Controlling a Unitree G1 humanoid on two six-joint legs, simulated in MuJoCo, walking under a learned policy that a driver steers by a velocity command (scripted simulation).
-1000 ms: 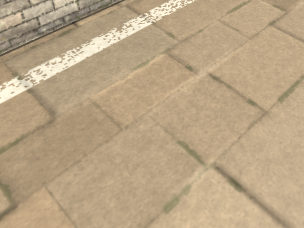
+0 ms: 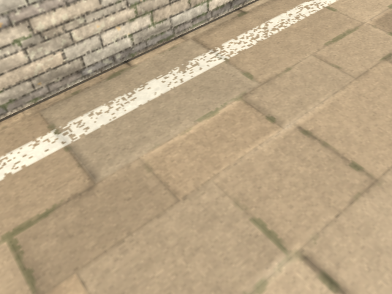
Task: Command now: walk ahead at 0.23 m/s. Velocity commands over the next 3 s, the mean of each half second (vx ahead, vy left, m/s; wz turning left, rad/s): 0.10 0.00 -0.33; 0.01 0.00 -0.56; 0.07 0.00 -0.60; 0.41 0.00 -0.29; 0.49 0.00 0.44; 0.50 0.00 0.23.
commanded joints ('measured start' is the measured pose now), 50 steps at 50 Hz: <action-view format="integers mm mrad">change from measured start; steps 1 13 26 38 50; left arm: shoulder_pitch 47 126 -166 -153 -133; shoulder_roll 85 17 63 229 224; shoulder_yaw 2 -4 40 83 85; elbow -7 -56 -172 -253 -289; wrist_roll -1 -57 6 2 -6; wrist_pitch -21 36 152 107 97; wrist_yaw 7 32 -20 11 5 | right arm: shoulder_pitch -26 147 -47 -69 -82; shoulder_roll -19 -223 -104 -84 -91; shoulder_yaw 3 -33 -9 -24 -19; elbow -38 -79 -172 -255 -297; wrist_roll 0 23 4 18 18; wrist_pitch -3 -6 15 79 75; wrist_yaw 0 -53 -74 -44 -44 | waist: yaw -20 -43 1 -3 26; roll -116 196 88 -151 -141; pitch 55 -349 -52 37 -56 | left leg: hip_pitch -174 666 162 -185 -134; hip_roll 4 483 291 36 -7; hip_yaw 45 -413 -9 -6 -37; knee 4 -467 -723 80 -83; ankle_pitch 46 1161 142 -173 -93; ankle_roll -33 233 180 -97 -104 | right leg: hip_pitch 88 -367 -367 -167 -8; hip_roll -233 60 -86 -337 -232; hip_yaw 130 49 -4 397 401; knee -52 875 620 -57 61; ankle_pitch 802 -447 -147 214 453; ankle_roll -99 19 67 -205 -191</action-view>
